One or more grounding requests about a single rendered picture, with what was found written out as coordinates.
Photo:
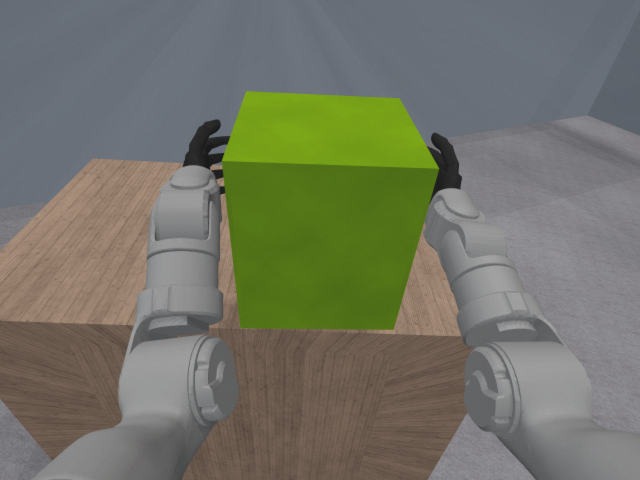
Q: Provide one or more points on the robot left upper arm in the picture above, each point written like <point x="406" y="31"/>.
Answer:
<point x="172" y="392"/>

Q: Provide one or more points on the pedestal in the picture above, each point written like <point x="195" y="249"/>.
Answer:
<point x="313" y="404"/>

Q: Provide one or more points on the robot left hand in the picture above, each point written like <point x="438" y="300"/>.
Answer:
<point x="201" y="145"/>

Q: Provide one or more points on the left robot forearm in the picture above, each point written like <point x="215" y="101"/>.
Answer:
<point x="181" y="295"/>

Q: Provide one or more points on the right robot forearm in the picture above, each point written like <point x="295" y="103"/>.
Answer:
<point x="492" y="301"/>

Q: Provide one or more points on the robot right upper arm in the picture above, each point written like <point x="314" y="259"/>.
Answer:
<point x="536" y="398"/>

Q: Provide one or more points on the carton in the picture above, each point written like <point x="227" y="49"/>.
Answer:
<point x="326" y="199"/>

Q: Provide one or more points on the robot right hand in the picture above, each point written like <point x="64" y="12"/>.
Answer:
<point x="448" y="175"/>

